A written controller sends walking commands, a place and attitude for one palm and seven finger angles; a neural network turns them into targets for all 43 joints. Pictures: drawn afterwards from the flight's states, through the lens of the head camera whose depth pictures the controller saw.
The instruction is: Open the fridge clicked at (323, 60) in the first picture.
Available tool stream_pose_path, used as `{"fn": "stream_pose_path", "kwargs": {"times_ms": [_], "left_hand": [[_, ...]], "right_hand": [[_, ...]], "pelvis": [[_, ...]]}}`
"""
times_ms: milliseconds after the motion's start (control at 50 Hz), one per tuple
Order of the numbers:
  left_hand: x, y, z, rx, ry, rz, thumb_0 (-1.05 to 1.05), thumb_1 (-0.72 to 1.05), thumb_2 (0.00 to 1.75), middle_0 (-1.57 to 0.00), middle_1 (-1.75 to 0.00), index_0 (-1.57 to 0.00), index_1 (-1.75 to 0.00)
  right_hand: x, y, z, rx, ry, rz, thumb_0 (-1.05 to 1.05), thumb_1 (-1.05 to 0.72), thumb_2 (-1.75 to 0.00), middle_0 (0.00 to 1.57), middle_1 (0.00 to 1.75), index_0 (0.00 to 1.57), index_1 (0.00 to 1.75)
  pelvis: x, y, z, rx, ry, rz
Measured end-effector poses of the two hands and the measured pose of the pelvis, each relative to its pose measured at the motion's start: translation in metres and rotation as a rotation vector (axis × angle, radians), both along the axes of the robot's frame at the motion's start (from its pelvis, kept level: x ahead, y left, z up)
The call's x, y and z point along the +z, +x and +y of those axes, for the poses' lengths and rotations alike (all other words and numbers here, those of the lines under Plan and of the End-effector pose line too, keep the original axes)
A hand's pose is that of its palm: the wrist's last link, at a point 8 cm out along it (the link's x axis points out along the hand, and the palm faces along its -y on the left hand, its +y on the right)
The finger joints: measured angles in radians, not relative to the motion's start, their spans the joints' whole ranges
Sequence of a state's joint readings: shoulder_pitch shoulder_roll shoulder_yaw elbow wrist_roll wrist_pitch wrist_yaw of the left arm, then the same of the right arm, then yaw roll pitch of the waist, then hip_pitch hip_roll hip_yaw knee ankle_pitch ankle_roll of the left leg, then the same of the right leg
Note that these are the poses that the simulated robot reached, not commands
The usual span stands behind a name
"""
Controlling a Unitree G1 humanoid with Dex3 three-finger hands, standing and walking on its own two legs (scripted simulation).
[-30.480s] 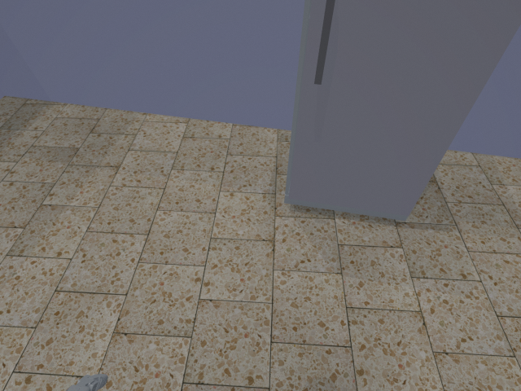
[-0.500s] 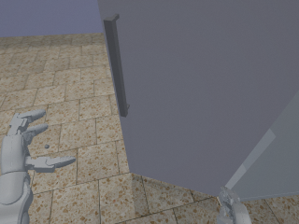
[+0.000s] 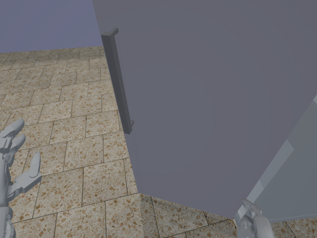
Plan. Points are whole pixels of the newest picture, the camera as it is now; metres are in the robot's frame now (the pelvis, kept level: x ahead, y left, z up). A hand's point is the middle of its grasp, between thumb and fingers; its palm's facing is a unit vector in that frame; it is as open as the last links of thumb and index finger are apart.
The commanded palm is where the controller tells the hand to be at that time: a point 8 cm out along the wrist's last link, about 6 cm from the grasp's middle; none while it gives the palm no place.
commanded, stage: draw the hand back to the body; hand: left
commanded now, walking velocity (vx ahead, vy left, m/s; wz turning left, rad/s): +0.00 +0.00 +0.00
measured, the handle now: (122, 89) +0.49 +0.19 +0.13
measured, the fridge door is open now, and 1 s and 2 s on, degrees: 68 68 68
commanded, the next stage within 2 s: step back with the hand held close in 0.34 s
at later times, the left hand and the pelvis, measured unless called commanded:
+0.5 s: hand (34, 167) +0.19 +0.28 +0.15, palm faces +0.50 -0.78 -0.38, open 7.4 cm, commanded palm +0.14 +0.31 +0.17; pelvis +0.00 +0.01 +0.00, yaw +0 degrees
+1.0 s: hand out of the picture +0.12 +0.31 +0.15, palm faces +0.49 -0.74 -0.46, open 7.4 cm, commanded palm +0.06 +0.33 +0.17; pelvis -0.08 +0.04 -0.02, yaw +0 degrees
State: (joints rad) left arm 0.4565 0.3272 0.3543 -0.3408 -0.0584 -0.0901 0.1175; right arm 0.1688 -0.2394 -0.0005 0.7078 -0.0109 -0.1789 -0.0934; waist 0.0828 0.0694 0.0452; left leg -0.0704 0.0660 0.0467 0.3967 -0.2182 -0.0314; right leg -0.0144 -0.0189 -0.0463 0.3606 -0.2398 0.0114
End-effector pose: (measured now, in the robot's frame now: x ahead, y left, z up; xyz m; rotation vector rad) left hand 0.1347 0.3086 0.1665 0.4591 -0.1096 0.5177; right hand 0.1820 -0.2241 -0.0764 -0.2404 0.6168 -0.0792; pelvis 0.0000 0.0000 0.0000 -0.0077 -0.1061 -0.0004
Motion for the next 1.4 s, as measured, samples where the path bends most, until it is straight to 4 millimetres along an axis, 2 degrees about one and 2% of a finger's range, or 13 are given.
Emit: {"fn": "stream_pose_path", "kwargs": {"times_ms": [180, 340, 480, 620, 700, 780, 920, 1020, 1120, 1240, 1340, 1400], "left_hand": [[-0.003, 0.002, 0.003, 0.030, -0.016, -0.002, 0.01, 0.84, 0.88, -0.21, -0.33, -0.21, -0.33], [-0.002, 0.008, 0.000, -0.004, -0.017, 0.001, 0.02, 0.88, 0.90, -0.21, -0.30, -0.21, -0.31], [-0.001, 0.009, 0.005, -0.007, -0.011, -0.005, 0.02, 0.89, 0.90, -0.21, -0.30, -0.21, -0.30], [-0.004, 0.019, 0.002, -0.095, 0.025, 0.007, 0.02, 0.89, 0.90, -0.21, -0.30, -0.21, -0.30], [-0.009, 0.015, 0.005, -0.152, 0.057, 0.062, 0.02, 0.89, 0.90, -0.21, -0.30, -0.21, -0.30], [-0.003, 0.000, 0.016, -0.165, 0.106, 0.065, 0.02, 0.88, 0.90, -0.22, -0.30, -0.21, -0.30], [0.006, -0.039, 0.034, -0.091, 0.143, -0.024, 0.02, 0.88, 0.90, -0.22, -0.30, -0.21, -0.30], [-0.002, -0.065, 0.030, -0.050, 0.113, -0.066, 0.02, 0.89, 0.90, -0.21, -0.30, -0.21, -0.30], [-0.007, -0.082, 0.023, -0.075, 0.086, -0.101, 0.02, 0.89, 0.90, -0.21, -0.30, -0.21, -0.30], [0.002, -0.103, 0.025, -0.110, 0.157, -0.159, 0.02, 0.88, 0.90, -0.21, -0.30, -0.21, -0.30], [0.010, -0.143, 0.027, -0.072, 0.217, -0.165, 0.01, 0.88, 0.90, -0.22, -0.30, -0.21, -0.30], [0.008, -0.168, 0.029, -0.051, 0.198, -0.153, 0.01, 0.88, 0.90, -0.21, -0.30, -0.21, -0.30]], "right_hand": [[-0.003, 0.006, 0.008, 0.022, 0.005, 0.017, 0.01, -0.91, -0.90, 0.20, 0.30, 0.20, 0.30], [-0.005, 0.000, 0.011, 0.013, 0.011, 0.028, 0.01, -0.91, -0.90, 0.20, 0.30, 0.20, 0.30], [-0.006, -0.007, 0.011, -0.001, 0.005, 0.044, 0.01, -0.91, -0.90, 0.20, 0.30, 0.20, 0.30], [-0.005, -0.014, 0.012, -0.029, -0.013, 0.073, 0.01, -0.91, -0.90, 0.20, 0.30, 0.20, 0.30], [-0.004, -0.026, 0.016, -0.079, -0.014, 0.075, 0.01, -0.91, -0.90, 0.20, 0.30, 0.20, 0.30], [-0.005, -0.041, 0.023, -0.100, -0.016, 0.080, 0.01, -0.91, -0.90, 0.20, 0.29, 0.20, 0.30], [-0.012, -0.070, 0.037, -0.063, -0.008, 0.082, 0.01, -0.91, -0.90, 0.20, 0.30, 0.20, 0.30], [-0.019, -0.094, 0.039, -0.042, 0.001, 0.083, 0.01, -0.91, -0.90, 0.20, 0.30, 0.20, 0.30], [-0.020, -0.122, 0.033, -0.046, -0.031, 0.105, 0.01, -0.91, -0.90, 0.20, 0.30, 0.20, 0.30], [-0.020, -0.152, 0.026, -0.068, -0.056, 0.088, 0.01, -0.91, -0.90, 0.20, 0.30, 0.20, 0.30], [-0.024, -0.167, 0.025, -0.038, -0.038, 0.084, 0.01, -0.91, -0.90, 0.20, 0.30, 0.20, 0.30], [-0.024, -0.176, 0.026, -0.018, -0.051, 0.106, 0.01, -0.91, -0.90, 0.20, 0.30, 0.20, 0.30]], "pelvis": [[0.000, 0.001, -0.001, 0.006, 0.001, 0.002], [0.000, 0.003, 0.001, 0.001, 0.002, 0.002], [0.000, 0.002, 0.005, -0.002, 0.000, 0.000], [-0.004, -0.013, 0.015, 0.000, -0.014, 0.074], [-0.007, -0.022, 0.025, -0.015, -0.009, 0.096], [-0.010, -0.033, 0.034, -0.021, -0.005, 0.099], [-0.015, -0.062, 0.038, -0.015, -0.004, 0.089], [-0.020, -0.083, 0.035, -0.003, -0.011, 0.079], [-0.021, -0.102, 0.034, 0.002, -0.008, 0.079], [-0.026, -0.127, 0.034, 0.042, -0.038, 0.058], [-0.029, -0.148, 0.026, 0.082, -0.027, 0.057], [-0.027, -0.161, 0.028, 0.063, 0.000, 0.057]]}}
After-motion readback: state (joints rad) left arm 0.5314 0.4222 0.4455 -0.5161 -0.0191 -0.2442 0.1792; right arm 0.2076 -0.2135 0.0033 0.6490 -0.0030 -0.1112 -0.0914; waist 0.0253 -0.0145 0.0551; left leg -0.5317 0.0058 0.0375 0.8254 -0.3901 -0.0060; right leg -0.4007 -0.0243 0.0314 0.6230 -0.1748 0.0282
